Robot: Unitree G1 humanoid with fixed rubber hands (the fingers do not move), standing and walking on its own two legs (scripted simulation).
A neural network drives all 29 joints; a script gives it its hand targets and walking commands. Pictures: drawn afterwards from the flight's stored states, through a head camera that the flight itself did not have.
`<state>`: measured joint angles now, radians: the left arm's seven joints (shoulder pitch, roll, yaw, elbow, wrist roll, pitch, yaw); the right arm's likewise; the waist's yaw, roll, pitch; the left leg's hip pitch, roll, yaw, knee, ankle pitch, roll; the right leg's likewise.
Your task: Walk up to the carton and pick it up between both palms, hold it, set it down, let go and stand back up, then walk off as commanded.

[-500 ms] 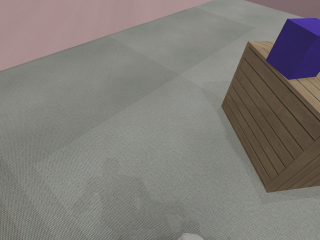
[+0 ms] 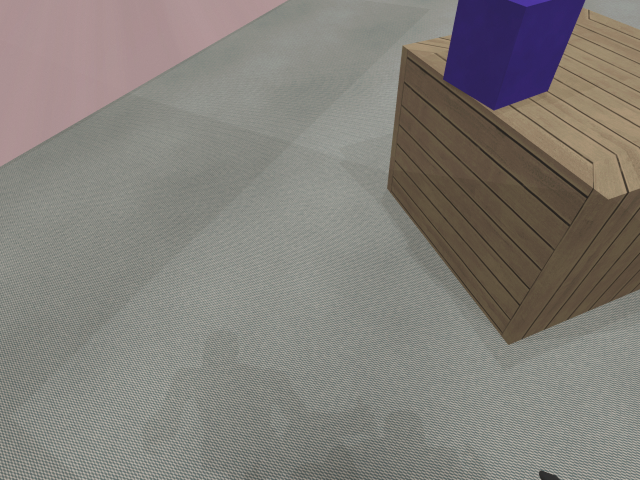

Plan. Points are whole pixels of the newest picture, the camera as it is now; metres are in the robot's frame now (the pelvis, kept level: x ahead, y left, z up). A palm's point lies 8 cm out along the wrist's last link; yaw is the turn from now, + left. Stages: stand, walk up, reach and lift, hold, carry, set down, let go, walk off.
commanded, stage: walk up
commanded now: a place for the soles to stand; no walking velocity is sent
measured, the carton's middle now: (507, 40) +1.18 -0.43 +0.03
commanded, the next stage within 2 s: none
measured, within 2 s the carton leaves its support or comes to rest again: neither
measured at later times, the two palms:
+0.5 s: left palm (97, 355) +0.32 +0.39 -0.10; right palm (510, 413) +0.25 -0.23 -0.08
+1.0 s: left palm (55, 274) +0.47 +0.54 -0.10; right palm (406, 287) +0.43 -0.11 -0.05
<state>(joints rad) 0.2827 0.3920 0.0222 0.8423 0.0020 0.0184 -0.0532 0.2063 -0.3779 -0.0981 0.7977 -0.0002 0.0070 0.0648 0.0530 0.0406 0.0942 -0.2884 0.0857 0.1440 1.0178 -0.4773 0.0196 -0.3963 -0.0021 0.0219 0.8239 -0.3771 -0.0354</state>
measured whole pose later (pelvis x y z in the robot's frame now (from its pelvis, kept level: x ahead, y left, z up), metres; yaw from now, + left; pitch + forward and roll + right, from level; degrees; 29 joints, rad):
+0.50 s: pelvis +0.20 +0.10 +0.00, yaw -19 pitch +2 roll -2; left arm 0.34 0.38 0.02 0.84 0.00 -0.05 0.06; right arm 0.09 -0.38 -0.12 0.79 0.00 -0.02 0.07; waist 0.04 0.03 0.09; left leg -0.54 0.02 0.07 0.74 -0.20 0.05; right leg -0.24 0.06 0.34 0.81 -0.50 0.01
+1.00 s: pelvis +0.38 +0.24 +0.01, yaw -24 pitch -3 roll -5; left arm 0.46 0.36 0.02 0.88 0.00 -0.07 0.09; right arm 0.03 -0.39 -0.13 0.73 0.00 0.05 0.10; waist 0.04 0.09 0.11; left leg -0.42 0.11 -0.10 0.84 -0.41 -0.06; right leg -0.19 0.01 0.10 0.56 -0.34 -0.01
